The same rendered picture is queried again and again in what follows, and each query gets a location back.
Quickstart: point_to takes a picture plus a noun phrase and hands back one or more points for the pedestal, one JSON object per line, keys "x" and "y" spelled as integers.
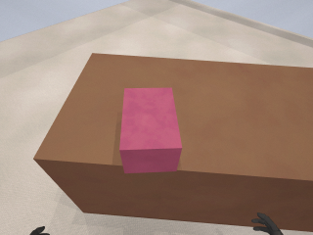
{"x": 246, "y": 132}

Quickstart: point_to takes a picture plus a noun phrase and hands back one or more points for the right robot hand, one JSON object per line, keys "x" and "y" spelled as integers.
{"x": 264, "y": 219}

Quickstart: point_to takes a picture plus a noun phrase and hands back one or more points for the carton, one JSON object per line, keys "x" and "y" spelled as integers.
{"x": 150, "y": 138}

